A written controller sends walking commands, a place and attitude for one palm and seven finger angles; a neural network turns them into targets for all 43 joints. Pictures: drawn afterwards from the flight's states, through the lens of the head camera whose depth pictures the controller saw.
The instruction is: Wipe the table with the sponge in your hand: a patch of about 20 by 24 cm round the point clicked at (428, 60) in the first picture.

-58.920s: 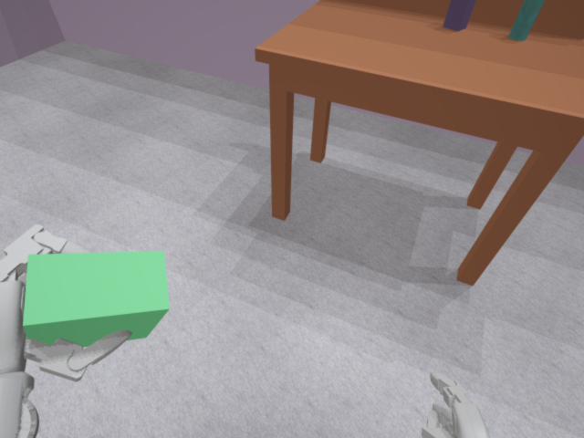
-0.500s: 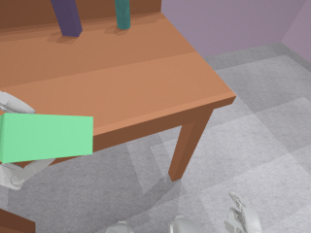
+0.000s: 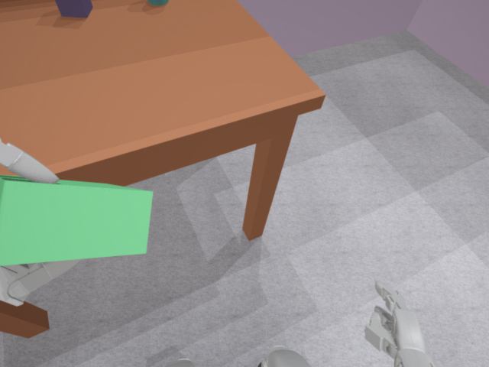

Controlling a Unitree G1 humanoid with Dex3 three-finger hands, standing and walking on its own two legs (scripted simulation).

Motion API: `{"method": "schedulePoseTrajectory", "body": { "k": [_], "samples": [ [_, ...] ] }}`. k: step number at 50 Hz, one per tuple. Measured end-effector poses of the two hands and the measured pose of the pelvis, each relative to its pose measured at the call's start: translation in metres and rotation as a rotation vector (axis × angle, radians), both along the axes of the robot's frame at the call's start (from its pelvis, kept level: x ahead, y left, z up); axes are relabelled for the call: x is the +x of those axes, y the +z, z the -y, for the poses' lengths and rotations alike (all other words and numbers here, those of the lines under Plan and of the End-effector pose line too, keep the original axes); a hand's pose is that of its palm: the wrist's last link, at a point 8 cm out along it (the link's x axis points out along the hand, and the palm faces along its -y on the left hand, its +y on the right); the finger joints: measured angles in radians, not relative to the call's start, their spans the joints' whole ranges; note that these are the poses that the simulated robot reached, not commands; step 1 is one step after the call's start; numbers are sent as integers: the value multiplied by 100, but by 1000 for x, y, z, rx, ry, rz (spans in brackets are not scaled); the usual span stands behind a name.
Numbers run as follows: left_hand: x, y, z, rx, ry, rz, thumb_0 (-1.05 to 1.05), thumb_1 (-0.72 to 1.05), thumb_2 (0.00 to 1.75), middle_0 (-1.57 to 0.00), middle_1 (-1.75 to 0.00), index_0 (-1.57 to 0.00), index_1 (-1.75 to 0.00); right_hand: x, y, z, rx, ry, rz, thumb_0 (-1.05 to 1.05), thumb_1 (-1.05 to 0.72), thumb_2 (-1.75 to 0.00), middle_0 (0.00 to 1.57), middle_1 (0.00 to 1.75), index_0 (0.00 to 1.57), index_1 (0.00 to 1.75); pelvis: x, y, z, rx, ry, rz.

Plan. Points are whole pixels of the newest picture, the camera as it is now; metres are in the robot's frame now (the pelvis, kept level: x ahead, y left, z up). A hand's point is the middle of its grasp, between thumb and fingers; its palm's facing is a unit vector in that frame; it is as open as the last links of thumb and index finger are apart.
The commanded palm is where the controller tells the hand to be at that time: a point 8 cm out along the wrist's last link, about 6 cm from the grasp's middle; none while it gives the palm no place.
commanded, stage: stop stepping back and stand still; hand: left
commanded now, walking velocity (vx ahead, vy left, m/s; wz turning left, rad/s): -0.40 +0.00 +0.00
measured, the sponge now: (86, 213) +0.25 +0.19 +0.18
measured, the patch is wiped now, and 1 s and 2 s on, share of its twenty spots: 1.00 1.00 1.00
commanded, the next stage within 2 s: stand and wait in 0.86 s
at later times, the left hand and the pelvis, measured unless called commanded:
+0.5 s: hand out of the picture +0.09 +0.19 +0.25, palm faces +0.42 -0.83 -0.37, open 10.3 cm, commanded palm +0.03 +0.24 +0.26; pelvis -0.15 -0.04 +0.00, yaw -3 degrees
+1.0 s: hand out of the picture +0.06 +0.18 +0.26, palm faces +0.51 -0.77 -0.39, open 10.3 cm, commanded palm +0.00 +0.23 +0.26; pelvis -0.16 -0.06 +0.00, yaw +1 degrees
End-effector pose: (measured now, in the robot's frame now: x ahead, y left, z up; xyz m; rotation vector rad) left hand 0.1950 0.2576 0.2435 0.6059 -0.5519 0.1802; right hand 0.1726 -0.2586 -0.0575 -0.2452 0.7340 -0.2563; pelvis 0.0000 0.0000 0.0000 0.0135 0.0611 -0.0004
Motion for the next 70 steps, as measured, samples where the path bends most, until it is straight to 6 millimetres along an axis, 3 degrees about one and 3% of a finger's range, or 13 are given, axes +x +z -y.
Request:
{"method": "schedulePoseTrajectory", "body": {
  "k": [6,12,17,23,27,31,34,36,41,45,52,62,70],
  "samples": [
    [-53,14,-4,-53,139,58,0,-56,107,-73,-134,-76,-135,-52,-3,-5,74,39,23,1,-91,-89,20,30,20,30,-40,5,15,-25,-9,48],
    [-104,17,20,-86,158,103,0,-56,107,-72,-134,-75,-135,-100,-30,0,133,72,14,1,-91,-89,20,30,20,30,-77,-7,30,-34,12,102],
    [-122,12,25,-151,112,58,0,-57,107,-73,-134,-76,-135,-142,-28,10,127,35,-55,1,-91,-89,20,30,20,30,-105,2,34,-9,-5,88],
    [-141,7,24,-129,82,55,0,-57,107,-73,-134,-76,-135,-181,-14,22,66,-18,45,1,-91,-89,20,30,20,30,-141,-5,31,-21,-55,63],
    [-154,19,28,-121,100,78,0,-57,107,-73,-134,-76,-135,-210,-9,25,100,-21,44,1,-91,-89,20,30,20,30,-149,6,41,-14,-41,66],
    [-168,23,35,-130,139,72,0,-57,107,-73,-134,-76,-135,-226,-19,31,115,-1,-9,1,-91,-89,20,30,20,30,-152,9,53,-36,-7,58],
    [-179,13,43,-101,152,68,0,-57,107,-72,-135,-75,-135,-225,-38,41,108,42,-60,1,-91,-89,20,30,20,30,-163,-4,61,-38,9,64],
    [-184,6,46,-127,147,34,0,-57,107,-72,-134,-75,-135,-224,-42,46,96,55,-103,1,-91,-89,20,30,20,30,-169,-3,60,-56,19,78],
    [-190,0,44,-132,153,-33,0,-57,107,-73,-134,-76,-135,-214,-23,50,77,31,-82,2,-91,-89,20,30,20,30,-170,7,59,-16,4,74],
    [-192,7,43,-89,128,40,0,-57,107,-73,-134,-76,-135,-193,-16,48,26,43,11,2,-91,-89,20,30,20,30,-167,-2,51,-23,15,75],
    [-178,25,36,-72,217,116,0,-57,107,-73,-134,-76,-135,-160,-21,25,121,106,65,1,-91,-89,20,30,20,30,-154,-3,59,-7,26,86],
    [-152,-3,26,-124,181,-53,0,-57,107,-72,-135,-75,-135,-142,-17,10,121,106,9,1,-91,-89,20,30,20,30,-136,5,42,-28,27,74],
    [-147,9,13,-72,189,-17,0,-57,107,-73,-134,-76,-135,-130,-9,1,93,117,-16,1,-91,-89,20,30,20,30,-131,10,34,-30,18,57]
  ]
}}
